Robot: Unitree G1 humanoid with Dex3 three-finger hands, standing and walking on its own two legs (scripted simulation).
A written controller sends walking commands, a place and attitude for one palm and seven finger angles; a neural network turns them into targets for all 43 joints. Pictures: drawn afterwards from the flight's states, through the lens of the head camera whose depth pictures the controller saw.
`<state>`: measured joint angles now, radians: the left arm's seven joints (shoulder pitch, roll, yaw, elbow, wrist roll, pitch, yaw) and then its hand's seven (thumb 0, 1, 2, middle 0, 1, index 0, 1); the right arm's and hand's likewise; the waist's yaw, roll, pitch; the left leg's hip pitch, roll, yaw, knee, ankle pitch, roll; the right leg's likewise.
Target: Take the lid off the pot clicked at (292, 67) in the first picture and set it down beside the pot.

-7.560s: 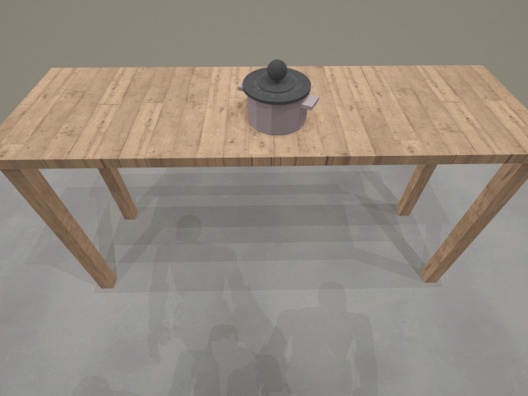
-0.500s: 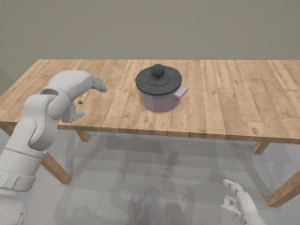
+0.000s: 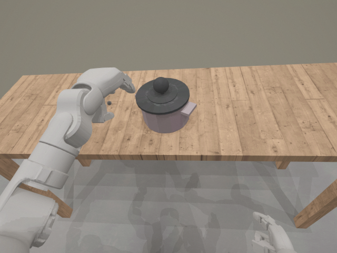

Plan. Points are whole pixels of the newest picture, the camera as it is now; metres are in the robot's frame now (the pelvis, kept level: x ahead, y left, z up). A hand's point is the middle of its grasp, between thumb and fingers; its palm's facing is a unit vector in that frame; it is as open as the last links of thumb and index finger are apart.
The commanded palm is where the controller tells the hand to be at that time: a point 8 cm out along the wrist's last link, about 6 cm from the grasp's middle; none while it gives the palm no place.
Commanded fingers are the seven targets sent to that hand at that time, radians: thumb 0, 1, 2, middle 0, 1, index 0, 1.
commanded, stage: move the open hand above the knob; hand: left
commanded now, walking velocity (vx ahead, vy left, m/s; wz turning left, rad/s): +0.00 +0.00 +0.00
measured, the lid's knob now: (161, 85) +0.55 +0.07 +0.10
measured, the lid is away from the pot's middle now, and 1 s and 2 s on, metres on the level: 0.00 0.00 0.00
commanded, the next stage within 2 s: lower the open fingers around the knob in 1.54 s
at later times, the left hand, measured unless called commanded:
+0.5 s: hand (142, 81) +0.46 +0.10 +0.18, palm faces -0.22 -0.06 -0.97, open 10.4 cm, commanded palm +0.46 +0.11 +0.25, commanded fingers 0.00 -0.38 1.52 -0.82 -0.08 -0.82 -0.08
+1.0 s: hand (162, 66) +0.52 +0.05 +0.19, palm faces -0.24 -0.08 -0.97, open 10.4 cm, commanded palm +0.50 +0.08 +0.25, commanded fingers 0.00 -0.38 1.52 -0.82 -0.08 -0.82 -0.08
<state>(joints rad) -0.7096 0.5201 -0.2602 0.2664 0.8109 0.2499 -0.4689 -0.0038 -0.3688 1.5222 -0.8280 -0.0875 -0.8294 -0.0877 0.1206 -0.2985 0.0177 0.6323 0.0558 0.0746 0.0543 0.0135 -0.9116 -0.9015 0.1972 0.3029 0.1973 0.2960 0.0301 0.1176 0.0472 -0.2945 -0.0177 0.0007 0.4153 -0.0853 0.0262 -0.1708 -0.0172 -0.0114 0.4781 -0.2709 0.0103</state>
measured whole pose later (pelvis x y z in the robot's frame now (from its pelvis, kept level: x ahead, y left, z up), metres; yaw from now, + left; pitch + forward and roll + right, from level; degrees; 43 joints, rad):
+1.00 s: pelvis +0.04 -0.01 +0.00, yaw -2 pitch +5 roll +1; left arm -1.17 0.30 -0.30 0.85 0.86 0.33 -0.35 0.00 -0.37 1.52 -0.83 -0.09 -0.83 -0.09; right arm 0.21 -0.29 -0.01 0.72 0.04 0.13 0.07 0.01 -0.91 -0.90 0.20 0.30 0.20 0.30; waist -0.06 0.10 -0.02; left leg -0.37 -0.01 0.04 0.44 -0.15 0.02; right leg -0.26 -0.01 0.03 0.49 -0.31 0.01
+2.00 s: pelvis +0.04 +0.00 +0.00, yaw -2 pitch +4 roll +1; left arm -1.16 0.27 -0.35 0.92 0.84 0.35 -0.38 0.00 -0.37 1.52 -0.83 -0.09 -0.83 -0.09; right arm 0.21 -0.28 0.00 0.71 0.05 0.10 0.04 0.01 -0.91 -0.90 0.20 0.30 0.20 0.30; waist -0.05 0.08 -0.02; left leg -0.36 -0.02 0.03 0.43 -0.14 0.03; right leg -0.24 -0.02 0.02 0.48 -0.31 0.01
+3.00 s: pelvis +0.05 +0.00 +0.00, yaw -2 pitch +6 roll +0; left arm -1.10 0.26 -0.33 0.97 0.85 0.34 -0.29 0.00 -0.19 1.20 -0.64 -0.45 -0.65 -0.45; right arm 0.21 -0.27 -0.01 0.73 0.05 0.12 0.03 0.01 -0.91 -0.90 0.20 0.30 0.20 0.30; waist -0.07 0.07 -0.05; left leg -0.40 -0.01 0.04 0.46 -0.17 0.03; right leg -0.28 -0.01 0.03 0.49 -0.32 0.01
